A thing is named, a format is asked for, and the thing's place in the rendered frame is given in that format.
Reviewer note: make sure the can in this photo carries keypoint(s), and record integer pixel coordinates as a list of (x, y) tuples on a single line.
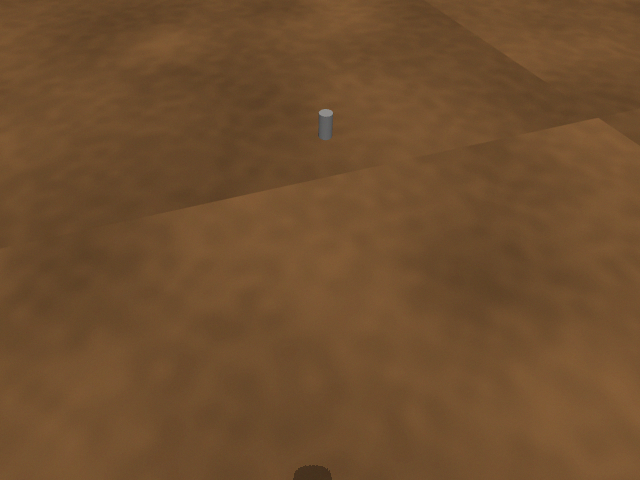
[(325, 124)]

